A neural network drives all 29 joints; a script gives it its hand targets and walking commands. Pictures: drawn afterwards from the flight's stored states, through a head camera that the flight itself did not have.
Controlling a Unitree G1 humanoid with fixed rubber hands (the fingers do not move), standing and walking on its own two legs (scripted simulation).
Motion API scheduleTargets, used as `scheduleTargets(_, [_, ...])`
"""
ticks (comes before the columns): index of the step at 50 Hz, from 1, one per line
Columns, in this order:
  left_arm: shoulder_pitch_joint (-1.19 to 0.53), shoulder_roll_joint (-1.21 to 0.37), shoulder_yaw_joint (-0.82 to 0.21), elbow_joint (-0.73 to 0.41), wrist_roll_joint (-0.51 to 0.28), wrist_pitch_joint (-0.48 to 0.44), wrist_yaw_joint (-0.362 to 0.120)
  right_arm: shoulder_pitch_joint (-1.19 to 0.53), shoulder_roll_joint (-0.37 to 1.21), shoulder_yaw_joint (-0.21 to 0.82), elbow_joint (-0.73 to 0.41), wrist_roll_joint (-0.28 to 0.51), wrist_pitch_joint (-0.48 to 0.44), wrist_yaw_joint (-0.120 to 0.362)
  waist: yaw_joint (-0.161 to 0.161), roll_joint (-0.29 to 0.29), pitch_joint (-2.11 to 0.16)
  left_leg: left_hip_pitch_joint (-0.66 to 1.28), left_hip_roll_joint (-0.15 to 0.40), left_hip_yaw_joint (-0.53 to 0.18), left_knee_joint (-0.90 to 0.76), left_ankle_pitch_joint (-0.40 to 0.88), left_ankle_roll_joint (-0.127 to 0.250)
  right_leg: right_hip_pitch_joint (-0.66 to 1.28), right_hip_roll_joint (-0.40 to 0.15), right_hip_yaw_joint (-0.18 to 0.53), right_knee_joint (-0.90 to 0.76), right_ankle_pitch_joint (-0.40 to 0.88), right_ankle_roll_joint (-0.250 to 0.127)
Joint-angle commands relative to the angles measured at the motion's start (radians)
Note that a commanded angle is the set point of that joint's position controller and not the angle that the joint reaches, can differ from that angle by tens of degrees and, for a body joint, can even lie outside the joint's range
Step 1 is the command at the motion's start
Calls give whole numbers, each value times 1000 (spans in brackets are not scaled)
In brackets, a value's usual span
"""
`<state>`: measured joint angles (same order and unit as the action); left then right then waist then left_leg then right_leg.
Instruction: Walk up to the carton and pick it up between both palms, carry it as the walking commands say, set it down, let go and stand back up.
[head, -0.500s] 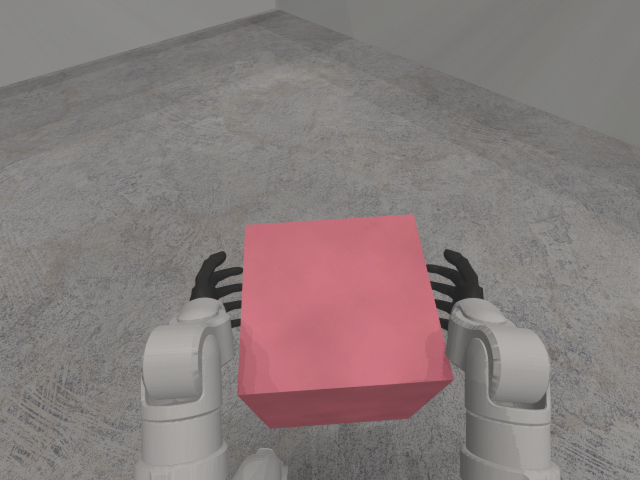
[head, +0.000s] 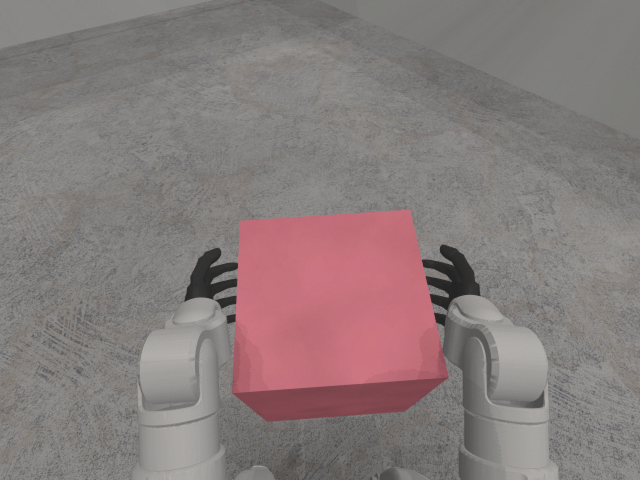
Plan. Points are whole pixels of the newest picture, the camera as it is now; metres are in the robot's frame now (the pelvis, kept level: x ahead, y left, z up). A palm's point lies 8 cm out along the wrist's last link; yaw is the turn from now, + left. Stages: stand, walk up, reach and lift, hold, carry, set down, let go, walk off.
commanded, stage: carry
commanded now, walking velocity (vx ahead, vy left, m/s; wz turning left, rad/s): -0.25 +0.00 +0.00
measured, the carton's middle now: (331, 326) +0.31 +0.00 +0.00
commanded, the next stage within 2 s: none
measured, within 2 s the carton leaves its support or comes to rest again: neither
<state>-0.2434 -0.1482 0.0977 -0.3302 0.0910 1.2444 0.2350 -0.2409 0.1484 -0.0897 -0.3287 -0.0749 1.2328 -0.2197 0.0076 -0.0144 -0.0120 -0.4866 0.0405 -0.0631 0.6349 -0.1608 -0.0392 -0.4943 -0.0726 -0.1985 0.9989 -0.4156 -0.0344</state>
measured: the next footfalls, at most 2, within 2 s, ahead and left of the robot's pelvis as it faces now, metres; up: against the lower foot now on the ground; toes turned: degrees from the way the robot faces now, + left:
right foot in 0.08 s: -0.01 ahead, -0.10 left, +0.00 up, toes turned -12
left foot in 0.54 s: -0.16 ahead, +0.15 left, +0.00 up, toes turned -1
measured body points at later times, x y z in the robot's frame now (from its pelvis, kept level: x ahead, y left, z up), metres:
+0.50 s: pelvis -0.20 -0.02 -0.01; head -0.19 -0.04 +0.44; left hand +0.10 +0.13 +0.09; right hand +0.10 -0.16 +0.07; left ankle -0.19 +0.15 -0.68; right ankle -0.05 -0.09 -0.72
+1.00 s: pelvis -0.41 -0.02 +0.00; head -0.41 -0.03 +0.45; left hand -0.11 +0.12 +0.10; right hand -0.13 -0.17 +0.09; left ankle -0.27 +0.13 -0.69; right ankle -0.43 -0.10 -0.72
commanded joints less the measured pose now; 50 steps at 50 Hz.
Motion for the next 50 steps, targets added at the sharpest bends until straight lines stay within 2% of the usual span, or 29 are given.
scheduleTargets(1, [-462, -1008, -644, -167, -405, -18, -254, -413, 986, 582, -152, 347, -13, 241, -2, 234, -454, 159, 163, -126, -181, 121, 116, 306, 24, 88, -571, 8, 26])
scheduleTargets(2, [-447, -996, -626, -142, -393, -11, -258, -421, 971, 586, -156, 345, -11, 235, 3, 103, -450, 32, 103, -67, -100, -10, 85, 429, -56, 175, -650, 80, 22])
scheduleTargets(3, [-433, -984, -606, -118, -384, -10, -262, -448, 968, 601, -174, 343, -11, 230, 4, -126, -402, -161, -1, 31, 31, -221, 37, 498, -253, 402, -703, 256, -21])
scheduleTargets(4, [-414, -987, -599, -103, -381, -8, -267, -485, 964, 613, -195, 346, -7, 227, 2, -292, -373, -204, -52, 99, 265, -416, 2, 415, -423, 480, -657, 573, -112])
scheduleTargets(5, [-368, -1008, -595, -82, -375, -4, -272, -496, 987, 619, -198, 352, -6, 229, 7, -230, -302, -186, -17, 68, 381, -388, 9, 328, -396, 370, -625, 730, -130])
scheduleTargets(7, [-427, -1028, -572, -120, -373, -23, -281, -591, 1036, 649, -238, 398, -23, 240, 10, -124, -260, -179, -32, 59, 578, -306, 11, 248, -338, 270, -650, 633, -119])
scheduleTargets(12, [-437, -1006, -551, -120, -364, -24, -282, -569, 1042, 644, -181, 391, -13, 235, 5, -106, -271, -194, -42, 32, 676, -270, -11, 285, -294, 313, -643, 360, -124])
scheduleTargets(18, [-369, -1000, -528, -88, -360, -15, -273, -539, 1014, 634, -190, 381, 0, 217, 6, -161, -393, -120, -44, 75, 433, -299, -16, 380, -267, 332, -620, 339, -119])
scheduleTargets(24, [-391, -1013, -573, -107, -363, -26, -267, -549, 1001, 623, -205, 386, -13, 228, -4, -222, -435, 138, -48, 154, 153, -303, 37, 159, -290, 308, -749, -85, -84])
scheduleTargets(26, [-404, -1011, -590, -104, -362, -28, -264, -532, 999, 609, -186, 381, -15, 233, -21, -223, -448, 249, -48, 175, 13, -265, 62, 79, -275, 270, -756, -165, -40])
scheduleTargets(27, [-416, -1008, -600, -101, -358, -28, -262, -515, 1007, 600, -170, 378, -16, 237, -31, -183, -424, 264, -45, 157, -93, -283, 84, 42, -228, 222, -723, -181, 18])
scheduleTargets(28, [-431, -1010, -611, -106, -360, -26, -261, -508, 1008, 589, -161, 374, -18, 240, -42, 9, -377, 247, 68, -57, -299, -416, 132, -44, -145, 134, -566, -162, 96])
scheduleTargets(29, [-439, -1027, -626, -115, -367, -24, -266, -499, 1005, 571, -154, 370, -27, 245, -43, 421, -355, 92, 340, -497, -489, -613, 254, -76, 20, 12, -109, -84, 124])
scheduleTargets(30, [-436, -1052, -649, -113, -362, -28, -274, -456, 1024, 564, -112, 364, -31, 254, -29, 524, -265, -181, 377, -500, -539, -612, 291, 9, 44, 146, 243, -50, 77])
scheduleTargets(31, [-516, -1065, -695, -180, -399, -42, -280, -470, 1052, 568, -119, 372, -44, 261, -16, 483, -260, -292, 332, -367, -529, -600, 254, 77, 47, 196, 392, -37, 68])
scheduleTargets(33, [-597, -1059, -710, -260, -439, -53, -280, -480, 1067, 562, -159, 363, -52, 273, 0, 388, -254, -296, 236, -207, -477, -450, 153, 119, 109, 176, 443, 20, 52])
scheduleTargets(34, [-563, -1060, -712, -239, -441, -53, -276, -424, 1057, 556, -131, 347, -44, 273, 2, 332, -294, -223, 216, -152, -389, -303, 126, 119, 81, 201, 410, 37, 32])
scheduleTargets(35, [-549, -1062, -717, -230, -444, -53, -272, -407, 1054, 559, -120, 344, -41, 272, 5, 282, -323, -88, 182, -106, -322, -185, 104, 74, 52, 190, 228, 26, 26])
scheduleTargets(36, [-548, -1060, -723, -222, -448, -51, -268, -407, 1042, 564, -115, 343, -41, 266, -1, 255, -337, 36, 159, -99, -278, -63, 101, 38, 38, 180, 48, -6, 22])
scheduleTargets(38, [-488, -1026, -689, -191, -426, -34, -257, -390, 999, 565, -136, 336, -30, 250, -15, 246, -396, 253, 193, -155, -201, 292, 132, 54, 70, 148, -246, -108, 21])
scheduleTargets(39, [-449, -1007, -666, -176, -410, -27, -253, -375, 977, 562, -147, 331, -24, 245, -16, 246, -441, 314, 203, -169, -183, 351, 132, 133, 79, 120, -400, -103, 32])
scheduleTargets(41, [-354, -989, -616, -90, -370, -12, -256, -376, 952, 574, -154, 326, -16, 233, 7, 153, -492, 262, 158, -108, -105, 290, 93, 374, 20, 124, -705, 69, 54])
scheduleTargets(42, [-347, -988, -595, -52, -356, -9, -262, -404, 945, 583, -155, 327, -18, 228, 8, 1, -443, 69, 89, -48, -37, 61, 64, 490, -83, 216, -704, 182, 54])
scheduleTargets(43, [-361, -983, -581, -30, -353, -9, -267, -443, 943, 595, -172, 325, -18, 227, -3, -208, -382, -146, -1, 43, 50, -204, 18, 545, -260, 368, -611, 575, -2])
scheduleTargets(44, [-381, -998, -590, -42, -370, -9, -273, -489, 959, 603, -195, 333, -18, 230, 1, -311, -337, -167, -13, 112, 201, -309, 5, 462, -326, 321, -544, 852, -68])
scheduleTargets(45, [-381, -1005, -583, -62, -374, -17, -272, -497, 978, 607, -200, 348, -20, 237, 0, -262, -295, -160, 1, 112, 298, -293, 11, 425, -330, 258, -511, 1066, -63])
scheduleTargets(46, [-385, -1016, -564, -71, -365, -31, -281, -560, 1000, 632, -243, 377, -32, 244, 6, -228, -281, -175, -16, 112, 429, -270, 18, 349, -344, 242, -526, 1048, -95])
scheduleTargets(47, [-444, -1049, -585, -119, -385, -40, -282, -594, 1040, 644, -245, 399, -38, 250, 4, -152, -243, -138, -9, 112, 509, -223, 15, 275, -306, 201, -529, 976, -100])
scheduleTargets(50, [-463, -1026, -580, -135, -370, -41, -280, -554, 1050, 634, -169, 398, -26, 255, 6, -109, -231, -107, -17, 80, 567, -241, 9, 216, -292, 232, -553, 675, -122])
